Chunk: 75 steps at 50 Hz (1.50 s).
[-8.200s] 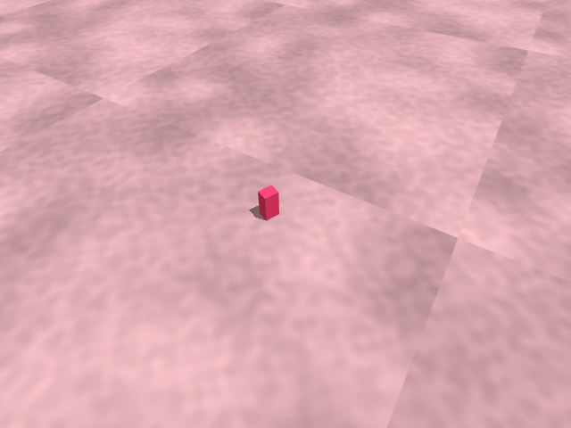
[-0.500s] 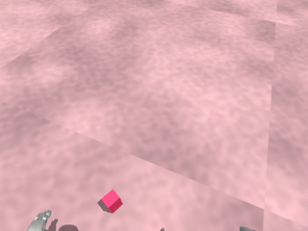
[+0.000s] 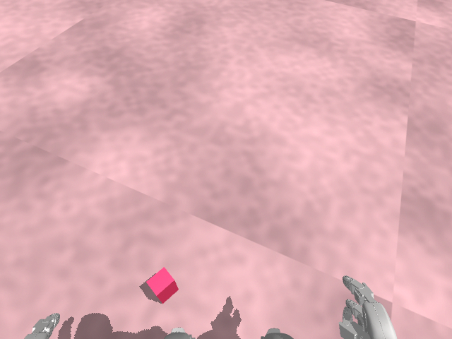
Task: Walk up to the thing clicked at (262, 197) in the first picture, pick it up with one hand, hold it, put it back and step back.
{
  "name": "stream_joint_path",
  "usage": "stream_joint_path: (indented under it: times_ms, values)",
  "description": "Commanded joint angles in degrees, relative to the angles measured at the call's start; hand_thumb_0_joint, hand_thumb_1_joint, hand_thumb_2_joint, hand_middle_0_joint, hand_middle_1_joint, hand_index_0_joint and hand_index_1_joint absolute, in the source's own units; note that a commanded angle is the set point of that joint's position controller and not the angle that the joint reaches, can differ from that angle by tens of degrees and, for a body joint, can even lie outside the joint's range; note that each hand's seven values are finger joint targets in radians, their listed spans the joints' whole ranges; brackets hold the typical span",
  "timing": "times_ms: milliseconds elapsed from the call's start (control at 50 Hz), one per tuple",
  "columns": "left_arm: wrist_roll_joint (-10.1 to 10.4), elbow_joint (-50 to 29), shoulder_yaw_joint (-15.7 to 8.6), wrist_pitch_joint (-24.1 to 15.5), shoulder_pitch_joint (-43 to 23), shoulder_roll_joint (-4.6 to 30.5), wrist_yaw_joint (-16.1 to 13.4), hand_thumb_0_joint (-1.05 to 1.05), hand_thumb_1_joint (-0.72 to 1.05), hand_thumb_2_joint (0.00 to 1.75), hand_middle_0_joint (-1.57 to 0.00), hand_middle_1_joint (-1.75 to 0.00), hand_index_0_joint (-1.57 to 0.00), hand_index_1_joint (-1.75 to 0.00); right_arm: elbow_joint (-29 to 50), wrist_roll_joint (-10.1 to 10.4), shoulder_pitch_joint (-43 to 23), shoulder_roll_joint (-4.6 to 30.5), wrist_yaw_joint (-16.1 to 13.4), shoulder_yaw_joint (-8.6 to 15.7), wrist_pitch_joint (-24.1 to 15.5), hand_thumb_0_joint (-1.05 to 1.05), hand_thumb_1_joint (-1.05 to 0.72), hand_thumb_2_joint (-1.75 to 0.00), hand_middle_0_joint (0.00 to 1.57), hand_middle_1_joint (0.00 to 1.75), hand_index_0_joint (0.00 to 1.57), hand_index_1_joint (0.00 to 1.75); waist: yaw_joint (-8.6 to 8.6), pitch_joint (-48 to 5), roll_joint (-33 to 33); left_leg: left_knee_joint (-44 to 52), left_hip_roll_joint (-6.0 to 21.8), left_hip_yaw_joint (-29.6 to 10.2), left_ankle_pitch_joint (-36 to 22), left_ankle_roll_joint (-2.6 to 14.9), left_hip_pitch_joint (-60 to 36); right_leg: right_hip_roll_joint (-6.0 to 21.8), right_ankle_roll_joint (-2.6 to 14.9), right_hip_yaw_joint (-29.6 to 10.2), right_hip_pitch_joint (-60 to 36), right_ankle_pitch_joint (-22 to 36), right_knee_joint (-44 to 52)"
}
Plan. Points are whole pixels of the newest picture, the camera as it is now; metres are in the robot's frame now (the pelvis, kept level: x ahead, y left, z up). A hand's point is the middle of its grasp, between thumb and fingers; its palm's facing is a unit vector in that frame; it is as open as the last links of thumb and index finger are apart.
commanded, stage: go down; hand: left
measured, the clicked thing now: (163, 286) +0.38 +0.21 -0.63
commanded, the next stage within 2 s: none
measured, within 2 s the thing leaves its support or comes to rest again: neither
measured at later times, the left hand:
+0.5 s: hand (68, 329) +0.20 +0.32 -0.19, palm faces +0.14 -0.95 -0.27, open 17.3 cm
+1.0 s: hand (66, 303) +0.26 +0.37 -0.25, palm faces +0.16 -0.97 -0.19, open 17.1 cm
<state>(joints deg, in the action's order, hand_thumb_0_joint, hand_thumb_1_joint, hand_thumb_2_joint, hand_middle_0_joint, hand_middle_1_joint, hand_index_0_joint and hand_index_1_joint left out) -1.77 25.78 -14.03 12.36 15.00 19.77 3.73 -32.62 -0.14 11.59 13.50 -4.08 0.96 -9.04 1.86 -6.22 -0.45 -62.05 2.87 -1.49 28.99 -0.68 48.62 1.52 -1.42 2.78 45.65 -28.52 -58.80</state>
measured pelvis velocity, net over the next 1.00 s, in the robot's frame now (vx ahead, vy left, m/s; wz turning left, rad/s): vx -0.07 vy -0.01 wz -0.06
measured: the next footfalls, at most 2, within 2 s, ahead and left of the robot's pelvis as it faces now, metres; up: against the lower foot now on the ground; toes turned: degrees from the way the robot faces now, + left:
none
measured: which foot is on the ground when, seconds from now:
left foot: down 0.00-1.00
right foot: down 0.00-1.00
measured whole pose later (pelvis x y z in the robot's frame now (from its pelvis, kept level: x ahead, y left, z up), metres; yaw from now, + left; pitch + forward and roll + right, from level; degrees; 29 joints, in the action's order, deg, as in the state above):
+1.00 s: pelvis -0.07 -0.01 -0.21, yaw -3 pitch +33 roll -5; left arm 8.6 51.7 -40.7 -20.2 -18.3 39.3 32.1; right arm -37.8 -2.0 5.8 18.6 -3.4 -1.8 -11.2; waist 1.7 -8.1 1.2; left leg -109.8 2.7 -5.8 37.7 -1.5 105.0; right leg 1.2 -0.6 3.7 101.4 -38.0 -106.8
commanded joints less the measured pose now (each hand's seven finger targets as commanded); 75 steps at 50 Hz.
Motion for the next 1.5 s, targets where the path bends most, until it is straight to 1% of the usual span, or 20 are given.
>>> stream_joint_path:
  times_ms: [0, 180, 280, 340, 380, 460, 500, 560, 580, 600, 700, 740, 800, 840, 920, 1040, 1160, 1280, 1360, 1480]
  values:
    - [0.18, -7.38, -6.19, -1.41, 2.10, 11.48, -0.40, 0.00, -0.60, 0.04, -0.12, -0.15, -0.12, -0.14, 7.07, 0.16, 1.67, 8.98, -0.91, 3.53, -3.22, 0.00, -0.91, -0.90, 0.20, 0.30, 0.20, 0.30, 0.44, -11.97, -3.79, 6.38, -0.94, -0.04, -18.47, 0.83, -7.84, -1.74, 2.21, 0.44, -2.94, 14.92, 4.09]
    - [2.43, -8.81, -10.67, -7.17, 5.41, 13.62, 3.32, 0.00, -0.56, 0.05, -0.11, -0.14, -0.11, -0.14, 8.12, -0.25, 1.03, 8.73, -0.16, 3.82, -4.89, 0.00, -0.95, -0.91, 0.20, 0.30, 0.20, 0.30, -1.41, -16.56, -4.29, -0.39, -1.50, 0.46, -18.51, 1.08, -1.82, -1.40, 2.33, -0.14, 1.71, 15.28, -2.70]
    - [3.88, -4.33, -14.23, -13.77, -6.90, 17.54, 5.53, 0.00, -0.61, 0.03, -0.12, -0.13, -0.12, -0.13, 6.54, -0.31, -0.15, 9.75, 0.10, 3.90, -5.79, 0.00, -0.96, -0.91, 0.20, 0.30, 0.20, 0.30, 0.07, -14.52, -3.21, -6.54, -1.40, 0.25, -8.86, 1.64, 8.18, -1.24, 2.32, -0.92, 12.32, 7.32, -8.42]
    - [5.52, -0.40, -16.40, -20.58, -14.40, 20.57, 8.54, 0.00, -0.61, 0.01, -0.12, -0.13, -0.12, -0.12, 5.71, -0.26, -0.49, 11.09, 0.15, 4.14, -6.75, 0.00, -0.97, -0.91, 0.20, 0.30, 0.20, 0.30, 0.49, -17.22, -3.80, -10.70, -1.28, -1.09, -3.84, 1.57, 13.20, -1.00, 2.41, -1.11, 19.80, 2.52, -14.12]
    - [6.69, 0.83, -15.94, -24.32, -16.79, 20.57, 11.57, 0.00, -0.61, 0.03, -0.11, -0.12, -0.11, -0.12, 5.53, -0.38, -0.47, 11.46, -0.09, 4.14, -6.96, 0.00, -0.94, -0.91, 0.20, 0.30, 0.20, 0.30, 0.75, -20.06, -4.61, -13.08, -1.27, -1.09, -1.36, 1.57, 14.89, -0.66, 2.34, -2.44, 21.66, 0.28, -15.79]
    - [8.00, 4.81, -19.14, -27.04, -19.39, 24.87, 15.70, 0.00, -0.53, 0.05, -0.09, -0.11, -0.08, -0.11, 4.34, -0.29, 0.43, 13.45, -0.12, 4.15, -6.23, 0.00, -0.92, -0.90, 0.20, 0.30, 0.20, 0.30, -1.12, -25.90, -6.50, -15.68, -1.01, -2.57, -0.27, 0.86, 15.97, -0.65, 2.61, -2.60, 26.06, -1.50, -19.85]
    - [8.36, 7.33, -22.42, -27.84, -22.18, 29.01, 16.52, 0.00, -0.56, 0.06, -0.09, -0.11, -0.08, -0.12, 3.83, -0.19, 0.58, 14.31, -0.02, 3.85, -5.64, 0.00, -0.90, -0.90, 0.20, 0.30, 0.20, 0.30, -2.54, -28.63, -7.33, -17.44, -0.98, -2.95, -1.89, 0.72, 17.03, -0.83, 2.81, -1.84, 27.81, -0.19, -22.53]
    - [8.82, 8.44, -26.09, -28.47, -21.51, 32.08, 17.07, 0.00, -0.52, 0.09, -0.08, -0.11, -0.07, -0.12, 4.38, -0.17, -0.69, 14.22, 0.08, 3.14, -4.82, 0.00, -0.89, -0.89, 0.20, 0.30, 0.20, 0.30, -4.93, -30.70, -7.14, -18.90, -1.17, -2.72, -1.87, 0.96, 19.74, -0.97, 2.96, -1.74, 27.66, -0.13, -24.18]
    - [8.95, 9.32, -25.98, -28.67, -21.88, 31.74, 17.47, 0.00, -0.50, 0.09, -0.08, -0.11, -0.07, -0.12, 4.11, -0.10, -0.82, 14.50, 0.10, 3.33, -4.56, 0.00, -0.89, -0.90, 0.20, 0.30, 0.20, 0.30, -4.40, -30.36, -7.01, -19.14, -1.19, -2.89, -1.33, 0.94, 19.94, -1.03, 3.02, -1.45, 28.83, -0.62, -24.66]
    - [9.11, 9.67, -27.26, -28.83, -21.75, 32.75, 17.97, 0.00, -0.50, 0.08, -0.08, -0.11, -0.07, -0.11, 3.55, -0.11, -0.81, 14.82, 0.11, 3.35, -4.33, 0.00, -0.89, -0.89, 0.20, 0.30, 0.20, 0.30, -5.23, -32.04, -7.20, -20.43, -1.18, -2.84, -3.85, 1.08, 18.90, -1.12, 3.16, -1.18, 29.77, 1.21, -25.86]
    - [11.18, 12.72, -29.10, -31.26, -27.96, 33.49, 21.04, 0.00, -0.47, 0.09, -0.07, -0.10, -0.06, -0.11, 1.62, -0.39, -0.77, 14.72, 0.20, 2.57, -3.99, 0.00, -0.90, -0.90, 0.20, 0.30, 0.20, 0.30, -2.56, -32.64, -5.36, -27.40, -1.46, -1.83, -9.29, 1.88, 24.86, -1.41, 3.18, -0.70, 32.42, 5.33, -29.94]
    - [11.69, 15.52, -28.87, -32.72, -30.82, 33.39, 22.44, 0.00, -0.48, 0.09, -0.07, -0.10, -0.06, -0.10, 0.75, -0.51, -0.75, 14.90, 0.19, 2.61, -4.09, 0.00, -0.90, -0.90, 0.20, 0.30, 0.20, 0.30, -1.78, -31.18, -4.24, -29.44, -1.30, -1.69, -7.23, 2.18, 27.53, -1.62, 3.15, -0.83, 34.94, 3.70, -30.92]
    - [11.90, 15.33, -28.62, -35.09, -36.88, 35.84, 25.07, 0.00, -0.47, 0.07, -0.07, -0.10, -0.07, -0.10, 0.26, -0.86, -0.94, 15.19, -0.10, 2.57, -4.29, 0.00, -0.90, -0.90, 0.20, 0.30, 0.20, 0.30, -0.87, -29.05, -5.09, -30.47, -1.15, -1.64, 1.67, 2.11, 32.37, -1.52, 3.08, -1.95, 37.90, -3.38, -30.86]
    - [11.71, 16.14, -29.38, -35.84, -38.52, 38.24, 26.44, 0.00, -0.46, 0.06, -0.07, -0.09, -0.07, -0.08, 0.18, -1.05, -0.87, 15.64, -0.04, 2.10, -4.33, 0.00, -0.89, -0.90, 0.20, 0.30, 0.20, 0.30, -1.14, -29.68, -6.27, -30.19, -0.86, -2.47, 4.21, 1.82, 31.94, -1.59, 3.06, -1.51, 39.66, -5.36, -31.98]
    - [12.12, 14.49, -32.44, -36.78, -41.40, 43.22, 28.21, 0.00, -0.50, 0.03, -0.07, -0.07, -0.07, -0.06, -0.25, -1.29, -0.32, 16.89, -0.19, 1.51, -4.14, 0.00, -0.90, -0.90, 0.20, 0.30, 0.20, 0.30, -2.38, -35.88, -10.58, -31.61, -0.81, -3.01, 1.77, 1.25, 29.37, -1.72, 3.38, -0.07, 41.11, -3.08, -36.16]
    - [13.13, 17.16, -34.98, -35.10, -38.15, 44.77, 29.66, 0.00, -0.51, 0.04, -0.07, -0.06, -0.06, -0.06, -1.30, -1.34, -0.75, 17.72, -0.53, 0.75, -3.47, 0.00, -0.91, -0.90, 0.20, 0.30, 0.20, 0.30, -4.38, -37.93, -11.42, -34.21, -0.80, -3.56, -5.12, 1.12, 28.14, -1.77, 3.80, 1.12, 44.07, 0.83, -39.85]
    - [13.58, 19.60, -34.52, -34.40, -41.43, 44.87, 30.83, 0.00, -0.53, 0.04, -0.07, -0.04, -0.06, -0.05, -1.68, -1.29, -0.88, 17.83, -0.38, 0.60, -3.28, 0.00, -0.92, -0.91, 0.20, 0.30, 0.20, 0.30, -2.62, -31.91, -8.75, -36.85, -0.83, -2.78, -0.14, 1.72, 36.01, -2.03, 3.58, 1.18, 46.25, -2.14, -40.78]
    - [13.59, 20.90, -34.75, -35.95, -46.93, 46.81, 32.44, 0.00, -0.54, 0.04, -0.06, -0.05, -0.06, -0.06, -3.06, -1.80, -0.07, 18.60, -0.21, 0.36, -3.65, 0.00, -0.92, -0.91, 0.20, 0.30, 0.20, 0.30, -1.11, -30.59, -10.31, -38.47, -0.44, -3.68, 5.52, 1.63, 38.21, -2.03, 3.49, 1.93, 50.19, -5.58, -43.73]
    - [13.63, 21.03, -36.06, -36.36, -48.52, 49.90, 33.46, 0.00, -0.54, 0.05, -0.06, -0.05, -0.05, -0.06, -3.37, -2.20, 0.44, 19.16, -0.37, -0.01, -3.64, 0.00, -0.92, -0.91, 0.20, 0.30, 0.20, 0.30, -1.75, -34.76, -10.37, -40.54, -0.68, -3.02, 2.79, 1.61, 37.92, -2.00, 3.49, 1.84, 49.23, -3.89, -44.99]
    - [13.51, 21.40, -37.30, -35.17, -48.42, 53.23, 34.04, 0.00, -0.53, 0.07, -0.06, -0.05, -0.05, -0.07, -3.69, -2.22, 0.41, 19.55, -0.27, -0.35, -3.44, 0.00, -0.92, -0.91, 0.20, 0.30, 0.20, 0.30, -3.20, -36.10, -11.19, -41.57, -0.88, -2.26, 4.51, 1.60, 39.60, -2.14, 3.50, 1.77, 49.45, -5.41, -45.91]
